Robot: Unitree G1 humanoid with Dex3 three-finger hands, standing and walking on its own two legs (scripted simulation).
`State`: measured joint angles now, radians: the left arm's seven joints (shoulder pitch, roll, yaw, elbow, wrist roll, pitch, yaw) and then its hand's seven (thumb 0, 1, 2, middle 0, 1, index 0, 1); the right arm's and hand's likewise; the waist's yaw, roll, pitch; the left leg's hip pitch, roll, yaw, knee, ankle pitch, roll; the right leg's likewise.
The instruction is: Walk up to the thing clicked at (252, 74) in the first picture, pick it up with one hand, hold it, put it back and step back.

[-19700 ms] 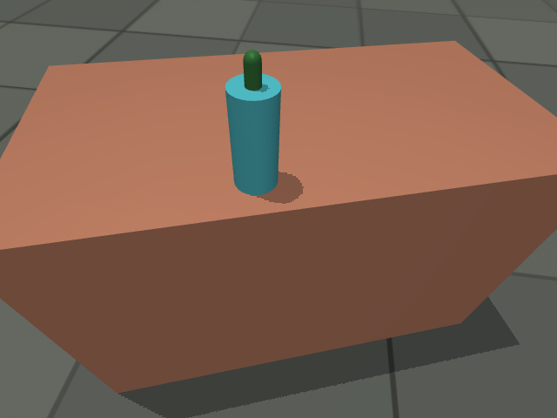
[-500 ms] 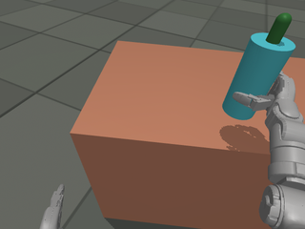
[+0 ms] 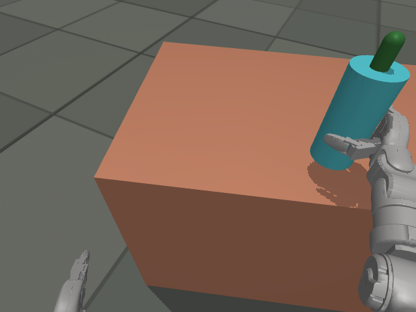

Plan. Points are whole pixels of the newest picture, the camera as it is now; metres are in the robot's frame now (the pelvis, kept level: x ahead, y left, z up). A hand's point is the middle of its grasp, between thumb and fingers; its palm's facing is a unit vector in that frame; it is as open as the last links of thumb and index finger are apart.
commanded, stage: lower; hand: right
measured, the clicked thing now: (357, 106) +0.44 -0.22 +0.21
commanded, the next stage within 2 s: loosen in 0.78 s
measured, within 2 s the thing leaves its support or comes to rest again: rests again in 0.78 s
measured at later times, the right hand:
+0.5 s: hand (348, 143) +0.44 -0.24 +0.13, palm faces +0.28 +0.96 +0.00, open 11.7 cm
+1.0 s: hand (347, 150) +0.44 -0.25 +0.11, palm faces +0.30 +0.95 -0.01, open 11.6 cm
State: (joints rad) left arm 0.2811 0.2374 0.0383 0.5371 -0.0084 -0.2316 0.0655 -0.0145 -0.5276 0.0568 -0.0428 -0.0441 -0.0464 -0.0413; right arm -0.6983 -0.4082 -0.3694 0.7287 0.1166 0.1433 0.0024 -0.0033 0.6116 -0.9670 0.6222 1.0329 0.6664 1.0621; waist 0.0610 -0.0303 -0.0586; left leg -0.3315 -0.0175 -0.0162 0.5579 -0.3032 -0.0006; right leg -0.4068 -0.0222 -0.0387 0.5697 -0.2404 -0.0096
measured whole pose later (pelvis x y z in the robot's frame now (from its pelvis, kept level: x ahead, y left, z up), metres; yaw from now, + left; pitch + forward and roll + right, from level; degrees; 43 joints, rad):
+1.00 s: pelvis +0.00 +0.00 -0.01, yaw +0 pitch +8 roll +1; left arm 0.27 0.23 0.02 0.50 0.00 -0.16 0.06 -0.01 -0.51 0.05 -0.05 -0.05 -0.05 -0.04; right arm -0.65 -0.42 -0.39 0.88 0.12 -0.15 0.01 0.00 0.61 -0.94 0.65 1.00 0.70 1.02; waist 0.09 -0.01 -0.08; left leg -0.45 -0.03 -0.01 0.64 -0.33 0.00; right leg -0.54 -0.03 -0.03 0.68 -0.28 -0.01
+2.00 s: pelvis +0.01 +0.00 +0.00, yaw +0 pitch +6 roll +1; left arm 0.29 0.25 0.00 0.52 -0.04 -0.11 0.09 -0.01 -0.51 0.04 -0.05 -0.05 -0.06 -0.04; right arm -0.76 -0.61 -0.46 0.89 0.15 0.01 0.14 -0.01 0.61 -0.10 0.12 0.14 0.13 0.14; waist 0.06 -0.04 -0.12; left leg -0.36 -0.02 -0.01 0.59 -0.33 0.00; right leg -0.44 -0.02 -0.03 0.61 -0.27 -0.01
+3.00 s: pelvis +0.01 +0.01 +0.01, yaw -3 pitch -2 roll +0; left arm 0.32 0.22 0.15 0.47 -0.04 -0.05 0.04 -0.01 -0.52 0.07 -0.05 -0.05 -0.06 -0.05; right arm 0.43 -0.37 -0.41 -0.52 0.09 -0.23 -0.02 -0.01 0.57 -0.05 0.07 0.06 0.07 0.06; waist -0.06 -0.08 0.01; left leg -0.13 0.01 0.02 0.48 -0.31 0.01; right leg -0.21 0.01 0.00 0.47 -0.22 0.00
